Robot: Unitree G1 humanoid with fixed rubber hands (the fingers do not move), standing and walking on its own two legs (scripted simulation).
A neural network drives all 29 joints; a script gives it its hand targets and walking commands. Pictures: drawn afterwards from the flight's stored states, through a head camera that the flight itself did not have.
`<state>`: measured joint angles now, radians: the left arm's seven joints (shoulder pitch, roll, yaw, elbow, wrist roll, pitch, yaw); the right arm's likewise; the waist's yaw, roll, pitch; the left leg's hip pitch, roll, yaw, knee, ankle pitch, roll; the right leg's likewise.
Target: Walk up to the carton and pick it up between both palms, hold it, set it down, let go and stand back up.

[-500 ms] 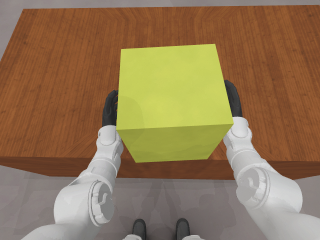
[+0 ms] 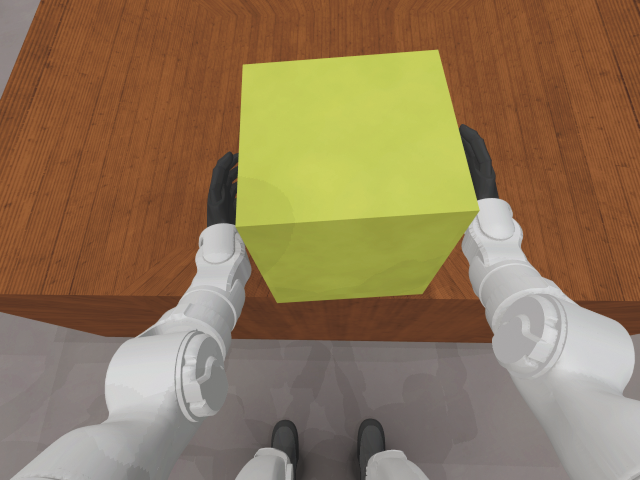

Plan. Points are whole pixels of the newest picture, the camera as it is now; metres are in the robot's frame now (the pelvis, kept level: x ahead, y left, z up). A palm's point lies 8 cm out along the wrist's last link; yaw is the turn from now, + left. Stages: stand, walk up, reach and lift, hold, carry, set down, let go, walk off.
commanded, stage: set down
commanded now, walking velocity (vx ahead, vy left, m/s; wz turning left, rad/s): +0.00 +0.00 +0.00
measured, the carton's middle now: (345, 195) +0.47 -0.01 -0.05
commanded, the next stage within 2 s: none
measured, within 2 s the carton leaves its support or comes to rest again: rests again in 0.30 s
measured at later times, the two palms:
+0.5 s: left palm (192, 148) +0.47 +0.17 +0.06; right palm (525, 117) +0.51 -0.20 +0.07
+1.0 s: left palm (153, 148) +0.44 +0.19 +0.11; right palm (575, 116) +0.48 -0.23 +0.11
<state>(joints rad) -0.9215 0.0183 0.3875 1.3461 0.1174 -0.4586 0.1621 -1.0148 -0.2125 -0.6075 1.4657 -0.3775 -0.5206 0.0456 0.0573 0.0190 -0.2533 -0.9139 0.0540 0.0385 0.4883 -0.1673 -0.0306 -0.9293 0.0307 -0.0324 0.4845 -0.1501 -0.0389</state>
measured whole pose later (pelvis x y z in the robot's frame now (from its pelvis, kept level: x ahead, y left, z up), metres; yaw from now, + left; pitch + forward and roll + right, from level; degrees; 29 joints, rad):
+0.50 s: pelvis +0.00 +0.01 +0.00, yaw -3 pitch +33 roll -1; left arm -1.15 0.11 0.04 1.40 -0.19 -0.18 0.19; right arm -1.18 -0.44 0.03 1.49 0.26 -0.24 0.06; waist 0.15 0.02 -0.32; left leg -0.91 0.08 0.07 0.55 -0.21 -0.03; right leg -0.90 0.06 0.00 0.47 -0.14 -0.03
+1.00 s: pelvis -0.02 +0.00 +0.01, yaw +0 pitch +27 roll +0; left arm -0.99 0.16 0.07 1.00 -0.19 0.03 0.13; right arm -1.06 -0.55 0.14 1.25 0.44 -0.12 0.12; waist 0.14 0.03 -0.26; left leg -0.77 0.06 0.04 0.44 -0.13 -0.03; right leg -0.79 0.04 -0.03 0.43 -0.11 -0.03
